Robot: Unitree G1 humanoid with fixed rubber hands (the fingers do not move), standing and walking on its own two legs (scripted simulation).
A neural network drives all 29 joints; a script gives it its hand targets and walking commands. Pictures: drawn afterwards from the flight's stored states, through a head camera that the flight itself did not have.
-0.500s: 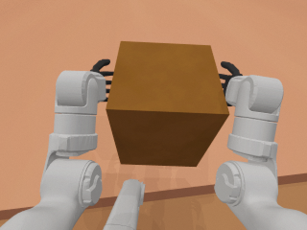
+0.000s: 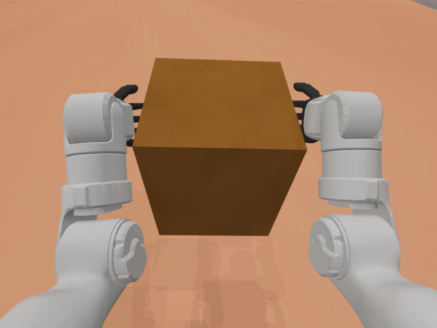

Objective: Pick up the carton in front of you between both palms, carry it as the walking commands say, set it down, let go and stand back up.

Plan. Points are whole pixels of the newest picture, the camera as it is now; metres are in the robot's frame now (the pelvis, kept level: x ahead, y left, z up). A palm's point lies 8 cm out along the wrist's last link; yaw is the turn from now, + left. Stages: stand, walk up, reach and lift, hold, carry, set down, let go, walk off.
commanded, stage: carry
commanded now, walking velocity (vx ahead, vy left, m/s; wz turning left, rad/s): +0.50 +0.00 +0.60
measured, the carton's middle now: (216, 153) +0.40 -0.02 +0.14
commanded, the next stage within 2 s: none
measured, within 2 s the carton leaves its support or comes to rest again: neither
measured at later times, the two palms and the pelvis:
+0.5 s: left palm (89, 54) +0.65 +0.24 +0.22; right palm (224, 53) +0.67 -0.06 +0.20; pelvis +0.28 +0.07 +0.10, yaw +12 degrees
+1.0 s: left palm out of the picture +0.89 +0.35 +0.33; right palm out of the picture +0.99 +0.07 +0.33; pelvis +0.59 +0.09 +0.16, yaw +18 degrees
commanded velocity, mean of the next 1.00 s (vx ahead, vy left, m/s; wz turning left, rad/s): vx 0.50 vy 0.00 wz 0.18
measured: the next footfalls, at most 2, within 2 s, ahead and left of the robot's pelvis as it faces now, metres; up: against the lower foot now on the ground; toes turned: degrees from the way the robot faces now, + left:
left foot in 0.30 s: +0.36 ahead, +0.11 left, +0.15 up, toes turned +13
right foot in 0.78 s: +0.69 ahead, +0.03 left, +0.15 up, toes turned +11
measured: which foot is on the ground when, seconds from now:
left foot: up 0.00-0.28, down 0.30-0.78, up 0.80-1.00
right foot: down 0.00-0.30, up 0.32-0.76, down 0.78-1.00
